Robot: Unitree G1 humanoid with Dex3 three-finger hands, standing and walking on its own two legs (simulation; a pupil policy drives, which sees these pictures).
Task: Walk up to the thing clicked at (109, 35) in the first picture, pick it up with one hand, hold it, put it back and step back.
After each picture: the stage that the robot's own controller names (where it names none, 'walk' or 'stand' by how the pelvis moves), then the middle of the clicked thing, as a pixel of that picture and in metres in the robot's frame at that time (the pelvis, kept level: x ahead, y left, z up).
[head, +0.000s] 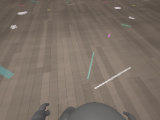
stand; (109, 35) +1.97 -0.55 -0.72
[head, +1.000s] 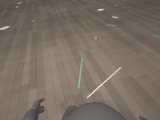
walk; (95, 37) +1.89 -0.09 -0.69
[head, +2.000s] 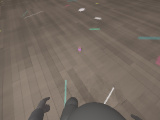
walk; (79, 49) +1.32 +0.24 -0.72
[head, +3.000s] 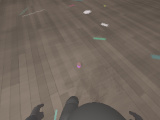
walk; (79, 65) +0.83 +0.19 -0.71
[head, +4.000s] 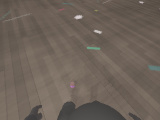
walk; (72, 84) +0.48 +0.17 -0.70
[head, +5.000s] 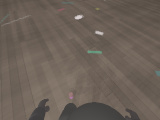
stand; (71, 95) +0.31 +0.19 -0.71
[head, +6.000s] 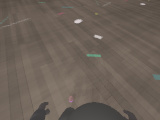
stand; (70, 99) +0.30 +0.17 -0.73
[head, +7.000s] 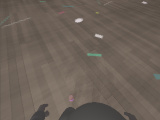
stand; (71, 98) +0.30 +0.17 -0.73
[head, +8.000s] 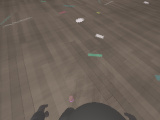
stand; (71, 98) +0.29 +0.17 -0.73
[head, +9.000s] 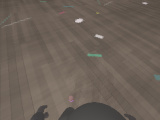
go down; (71, 98) +0.29 +0.17 -0.73
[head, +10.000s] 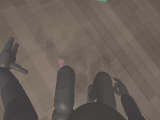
go down; (61, 62) +0.37 +0.22 -0.35
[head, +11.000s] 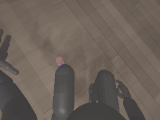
approach; (59, 61) +0.37 +0.24 -0.30
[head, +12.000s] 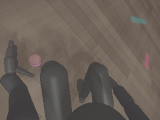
close in; (35, 60) +0.34 +0.28 -0.22
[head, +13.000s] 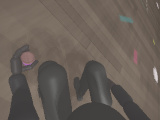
close; (28, 60) +0.35 +0.28 -0.21
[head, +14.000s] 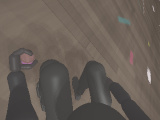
lift; (27, 59) +0.34 +0.28 -0.22
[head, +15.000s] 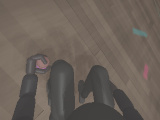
lift; (42, 64) +0.29 +0.27 -0.17
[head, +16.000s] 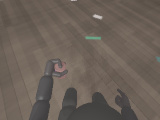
lift; (60, 70) +0.31 +0.18 +0.01
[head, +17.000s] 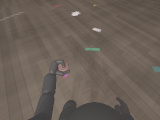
hold; (64, 70) +0.32 +0.17 +0.01
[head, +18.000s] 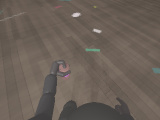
hold; (64, 71) +0.32 +0.17 +0.00
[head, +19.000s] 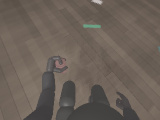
crouch; (61, 66) +0.35 +0.19 -0.06
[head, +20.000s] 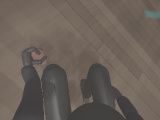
lower; (39, 57) +0.37 +0.27 -0.18
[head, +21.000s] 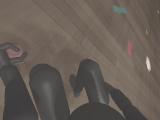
lower; (16, 54) +0.39 +0.30 -0.22
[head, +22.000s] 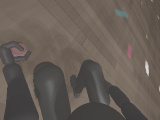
lower; (20, 53) +0.38 +0.30 -0.22
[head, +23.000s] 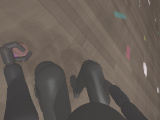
lower; (21, 53) +0.38 +0.30 -0.22
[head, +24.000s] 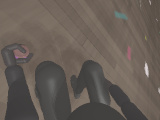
lower; (22, 54) +0.37 +0.30 -0.22
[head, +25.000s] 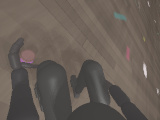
withdraw; (27, 58) +0.35 +0.26 -0.22
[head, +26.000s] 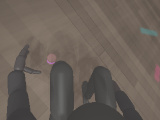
stand; (51, 59) +0.36 +0.25 -0.25
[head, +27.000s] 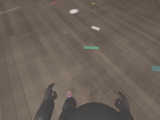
stand; (69, 93) +0.31 +0.16 -0.64
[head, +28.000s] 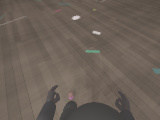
stand; (70, 96) +0.32 +0.18 -0.67
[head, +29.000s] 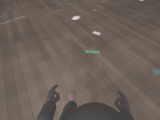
stand; (71, 96) +0.32 +0.17 -0.67
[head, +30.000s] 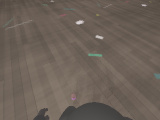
stand; (73, 96) +0.34 +0.16 -0.72
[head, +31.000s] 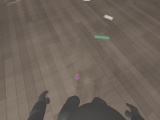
walk; (77, 76) +0.46 +0.13 -0.69
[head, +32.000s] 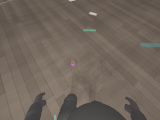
walk; (72, 63) +0.72 +0.21 -0.70
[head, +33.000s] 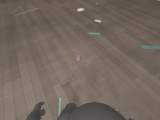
stand; (78, 58) +1.00 +0.19 -0.70
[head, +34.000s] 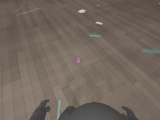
stand; (78, 60) +0.97 +0.16 -0.72
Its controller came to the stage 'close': yes
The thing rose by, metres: 0.70
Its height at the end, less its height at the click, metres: +0.00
